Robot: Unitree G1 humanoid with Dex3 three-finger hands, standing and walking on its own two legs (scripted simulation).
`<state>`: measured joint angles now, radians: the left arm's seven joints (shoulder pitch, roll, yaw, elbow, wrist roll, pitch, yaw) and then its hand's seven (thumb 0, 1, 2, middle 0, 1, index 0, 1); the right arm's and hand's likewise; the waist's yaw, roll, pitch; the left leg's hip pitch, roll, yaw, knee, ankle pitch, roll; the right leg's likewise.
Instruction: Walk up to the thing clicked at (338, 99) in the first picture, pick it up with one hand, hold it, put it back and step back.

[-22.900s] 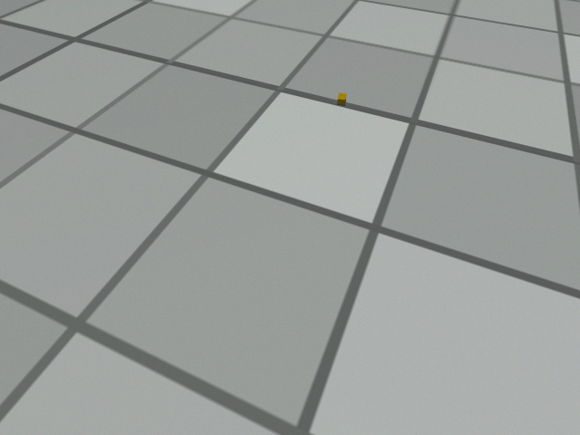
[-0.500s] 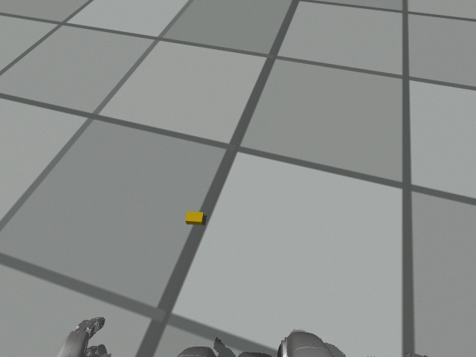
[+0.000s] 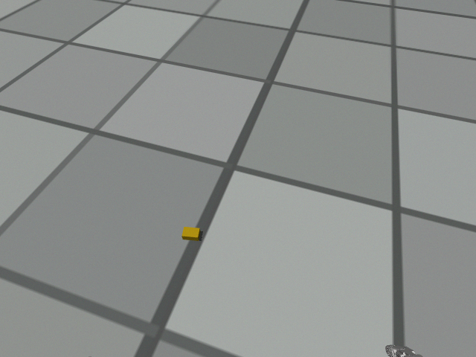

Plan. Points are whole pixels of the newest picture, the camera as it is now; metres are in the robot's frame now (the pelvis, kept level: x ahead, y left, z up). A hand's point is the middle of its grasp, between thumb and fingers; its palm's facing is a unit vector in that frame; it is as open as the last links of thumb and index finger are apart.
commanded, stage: walk up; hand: left
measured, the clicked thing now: (191, 233) +0.71 +0.25 -0.76
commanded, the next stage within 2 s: stand in 0.06 s
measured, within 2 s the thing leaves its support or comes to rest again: neither
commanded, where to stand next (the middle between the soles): +0.31 +0.00 m, yaw +0 degrees
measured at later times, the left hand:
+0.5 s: hand out of the picture +0.11 +0.24 -0.14, palm faces -0.01 -0.94 -0.35, open 7.4 cm
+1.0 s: hand out of the picture +0.11 +0.23 -0.14, palm faces -0.01 -0.94 -0.34, open 7.4 cm
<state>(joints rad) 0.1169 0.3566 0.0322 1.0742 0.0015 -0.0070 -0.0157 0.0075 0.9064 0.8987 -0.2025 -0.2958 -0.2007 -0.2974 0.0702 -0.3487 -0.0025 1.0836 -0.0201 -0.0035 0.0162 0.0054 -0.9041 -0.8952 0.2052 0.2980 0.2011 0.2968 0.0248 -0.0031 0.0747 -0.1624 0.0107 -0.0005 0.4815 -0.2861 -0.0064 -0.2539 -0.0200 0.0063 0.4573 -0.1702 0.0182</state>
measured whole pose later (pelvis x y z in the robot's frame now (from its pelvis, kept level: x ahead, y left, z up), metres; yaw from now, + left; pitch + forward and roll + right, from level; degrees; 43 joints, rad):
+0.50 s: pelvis +0.03 -0.01 +0.01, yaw +1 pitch -1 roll +0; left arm 0.08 0.35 0.00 1.14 0.00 -0.02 -0.01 0.01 0.91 0.90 -0.20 -0.30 -0.20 -0.30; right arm 0.10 -0.36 -0.01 1.14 -0.01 -0.01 0.02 0.01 -0.90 -0.90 0.20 0.30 0.20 0.30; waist 0.00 0.01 0.05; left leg -0.06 0.02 -0.02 0.30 -0.22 -0.03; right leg -0.17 -0.01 -0.01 0.34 -0.15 0.00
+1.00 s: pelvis +0.03 -0.02 +0.01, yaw +1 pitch -1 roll +0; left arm 0.07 0.35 0.00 1.14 0.00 -0.01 -0.01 0.01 0.91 0.90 -0.20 -0.30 -0.20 -0.30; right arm 0.10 -0.35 0.00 1.13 -0.01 -0.01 0.01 0.01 -0.90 -0.90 0.20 0.30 0.20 0.30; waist 0.00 0.01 0.04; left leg -0.05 0.04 -0.02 0.30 -0.23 -0.04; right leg -0.16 0.01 -0.02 0.33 -0.14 -0.01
